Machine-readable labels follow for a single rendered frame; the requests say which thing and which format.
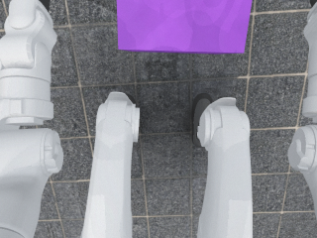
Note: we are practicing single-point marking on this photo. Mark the carton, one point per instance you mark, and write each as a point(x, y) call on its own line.
point(209, 27)

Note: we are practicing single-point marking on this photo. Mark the robot right forearm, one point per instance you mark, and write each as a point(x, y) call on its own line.
point(309, 105)

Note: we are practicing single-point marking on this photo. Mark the robot left hand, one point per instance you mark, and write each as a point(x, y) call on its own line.
point(46, 3)

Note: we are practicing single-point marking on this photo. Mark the robot right upper arm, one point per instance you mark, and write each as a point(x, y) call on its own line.
point(302, 156)

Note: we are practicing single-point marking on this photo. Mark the robot left forearm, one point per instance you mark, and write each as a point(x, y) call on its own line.
point(26, 65)

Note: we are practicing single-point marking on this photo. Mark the right robot foot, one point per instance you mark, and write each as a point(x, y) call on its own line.
point(200, 103)

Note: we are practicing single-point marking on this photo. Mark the right robot thigh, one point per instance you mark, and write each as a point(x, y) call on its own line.
point(227, 209)

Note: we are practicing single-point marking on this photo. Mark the robot left upper arm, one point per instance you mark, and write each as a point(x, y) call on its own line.
point(28, 157)

